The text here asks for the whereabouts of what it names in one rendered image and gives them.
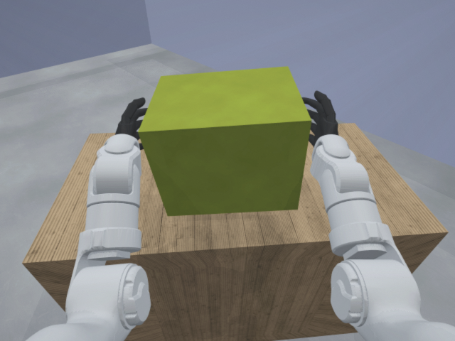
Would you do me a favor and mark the right robot forearm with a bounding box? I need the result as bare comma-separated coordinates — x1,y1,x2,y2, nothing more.
310,134,421,312

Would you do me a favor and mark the robot right hand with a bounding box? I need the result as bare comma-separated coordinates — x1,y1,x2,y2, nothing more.
302,90,338,147

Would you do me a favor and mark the robot left upper arm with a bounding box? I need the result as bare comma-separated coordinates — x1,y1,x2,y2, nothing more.
26,263,151,341

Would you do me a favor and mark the robot left hand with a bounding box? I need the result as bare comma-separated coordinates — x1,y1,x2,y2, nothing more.
115,97,148,150

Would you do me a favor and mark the carton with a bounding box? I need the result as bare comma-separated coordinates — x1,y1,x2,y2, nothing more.
138,66,311,216

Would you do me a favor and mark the left robot forearm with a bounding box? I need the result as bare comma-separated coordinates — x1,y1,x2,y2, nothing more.
65,134,141,320

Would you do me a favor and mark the pedestal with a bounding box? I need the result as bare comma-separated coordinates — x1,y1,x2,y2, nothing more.
22,123,449,341

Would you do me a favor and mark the robot right upper arm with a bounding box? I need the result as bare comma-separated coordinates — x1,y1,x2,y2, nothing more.
331,259,455,341

